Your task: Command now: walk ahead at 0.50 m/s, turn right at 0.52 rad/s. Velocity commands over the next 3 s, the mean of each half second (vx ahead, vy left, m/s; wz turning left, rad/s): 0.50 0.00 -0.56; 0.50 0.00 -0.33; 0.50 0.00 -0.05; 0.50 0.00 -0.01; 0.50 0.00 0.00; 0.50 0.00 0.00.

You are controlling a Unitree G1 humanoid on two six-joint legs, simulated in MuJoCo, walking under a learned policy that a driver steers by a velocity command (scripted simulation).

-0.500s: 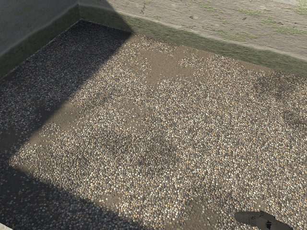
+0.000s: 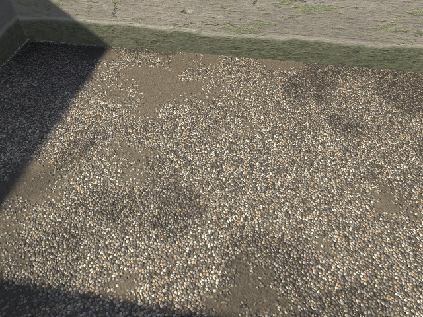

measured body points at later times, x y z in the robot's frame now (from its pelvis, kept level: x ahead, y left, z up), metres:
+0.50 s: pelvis -0.04 +0.00 +0.01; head -0.04 -0.02 +0.46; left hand +0.16 +0.20 -0.07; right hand +0.12 -0.25 -0.07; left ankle +0.00 +0.10 -0.71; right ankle -0.03 -0.12 -0.71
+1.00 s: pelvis -0.05 -0.03 +0.00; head -0.06 -0.05 +0.45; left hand +0.17 +0.13 -0.08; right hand +0.03 -0.31 -0.10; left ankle +0.00 +0.09 -0.65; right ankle -0.03 -0.11 -0.71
